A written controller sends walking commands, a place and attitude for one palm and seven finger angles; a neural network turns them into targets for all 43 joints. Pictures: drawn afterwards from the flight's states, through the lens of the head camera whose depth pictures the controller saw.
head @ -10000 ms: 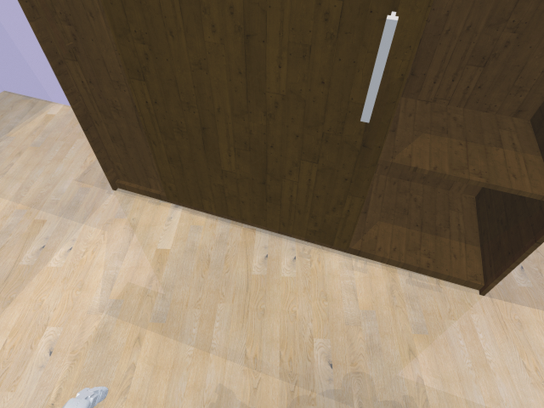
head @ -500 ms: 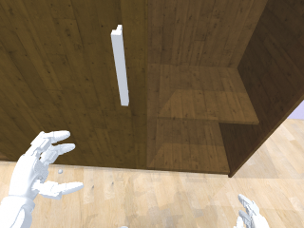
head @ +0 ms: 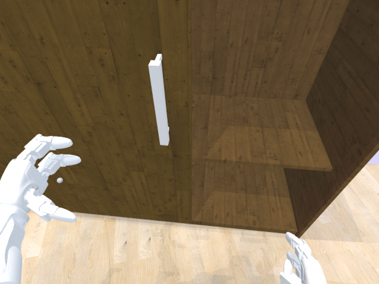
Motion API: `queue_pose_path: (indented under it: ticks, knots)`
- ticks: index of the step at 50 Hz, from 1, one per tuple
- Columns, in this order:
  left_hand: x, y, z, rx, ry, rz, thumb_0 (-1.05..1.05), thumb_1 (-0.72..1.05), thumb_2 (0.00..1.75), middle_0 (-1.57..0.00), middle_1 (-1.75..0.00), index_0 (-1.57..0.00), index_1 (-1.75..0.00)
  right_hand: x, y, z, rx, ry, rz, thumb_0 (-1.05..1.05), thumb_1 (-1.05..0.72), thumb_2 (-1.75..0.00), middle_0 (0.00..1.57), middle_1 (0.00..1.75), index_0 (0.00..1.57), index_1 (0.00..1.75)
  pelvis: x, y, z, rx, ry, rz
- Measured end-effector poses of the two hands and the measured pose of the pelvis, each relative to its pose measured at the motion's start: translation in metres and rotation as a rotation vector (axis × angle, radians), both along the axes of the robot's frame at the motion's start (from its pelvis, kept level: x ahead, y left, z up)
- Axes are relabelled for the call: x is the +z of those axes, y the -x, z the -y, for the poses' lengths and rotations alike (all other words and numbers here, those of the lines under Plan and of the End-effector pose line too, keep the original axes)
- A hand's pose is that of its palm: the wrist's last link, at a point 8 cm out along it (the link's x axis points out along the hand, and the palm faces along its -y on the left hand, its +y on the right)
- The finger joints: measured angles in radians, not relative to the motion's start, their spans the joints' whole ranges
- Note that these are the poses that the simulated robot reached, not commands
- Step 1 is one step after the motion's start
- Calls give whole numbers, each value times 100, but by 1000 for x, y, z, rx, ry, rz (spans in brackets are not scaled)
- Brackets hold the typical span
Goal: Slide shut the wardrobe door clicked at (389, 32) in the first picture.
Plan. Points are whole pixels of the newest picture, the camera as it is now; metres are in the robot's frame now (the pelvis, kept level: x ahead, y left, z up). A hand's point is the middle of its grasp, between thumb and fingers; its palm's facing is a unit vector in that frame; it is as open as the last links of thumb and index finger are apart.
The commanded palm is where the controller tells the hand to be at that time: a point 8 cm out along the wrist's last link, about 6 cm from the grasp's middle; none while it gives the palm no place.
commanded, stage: raise the hand with hooked fingers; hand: left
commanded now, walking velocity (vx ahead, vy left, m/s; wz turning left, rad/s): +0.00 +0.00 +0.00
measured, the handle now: (162, 103) +0.53 +0.13 +0.10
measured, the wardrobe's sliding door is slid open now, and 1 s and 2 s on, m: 0.55 0.55 0.55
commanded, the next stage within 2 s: move the hooked fingers beside the handle in 0.56 s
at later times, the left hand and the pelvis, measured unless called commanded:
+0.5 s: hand (66, 170) +0.28 +0.26 +0.13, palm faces +0.06 -1.00 -0.07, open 14.0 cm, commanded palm +0.25 +0.31 +0.13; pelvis +0.01 -0.01 +0.01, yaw -1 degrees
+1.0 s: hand (84, 151) +0.33 +0.25 +0.13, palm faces +0.01 -1.00 -0.04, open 14.0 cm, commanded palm +0.30 +0.29 +0.13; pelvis +0.01 -0.01 +0.00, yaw -1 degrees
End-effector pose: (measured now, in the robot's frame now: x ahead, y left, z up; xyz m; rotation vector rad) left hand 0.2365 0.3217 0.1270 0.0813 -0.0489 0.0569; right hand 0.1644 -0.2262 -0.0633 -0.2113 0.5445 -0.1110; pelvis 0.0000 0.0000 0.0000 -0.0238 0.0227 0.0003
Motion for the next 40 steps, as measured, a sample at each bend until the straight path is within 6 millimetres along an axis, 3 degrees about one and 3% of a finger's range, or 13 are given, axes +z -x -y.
queue_pose_path:
  ticks: [7, 15, 35, 40]
  knots:
    - [13, -15, -6, -1, 9, 5, -1, -50, 30, -30, -120, -30, -120, -1, 11, 17, -42, 23, -32, 2, -91, -90, 20, 30, 21, 30, 4, -2, 3, -5, -5, 7]
    - [2, -19, 4, -19, 24, -28, -1, -50, 30, -30, -120, -30, -120, 2, 18, 31, -75, 37, -39, 2, -91, -90, 20, 30, 20, 30, 5, -4, 5, -16, -10, 2]
    - [7, -18, 5, -2, 15, -10, -1, -50, 30, -30, -120, -30, -120, 1, 3, 18, -44, 7, -14, 2, -91, -90, 20, 30, 21, 30, 6, -7, 7, -10, -12, 2]
    - [3, -27, 3, 6, 35, -18, -1, -50, 30, -30, -120, -30, -120, -1, 2, 19, -42, 21, -27, 2, -91, -90, 20, 30, 21, 30, 6, -5, 7, -3, -11, 0]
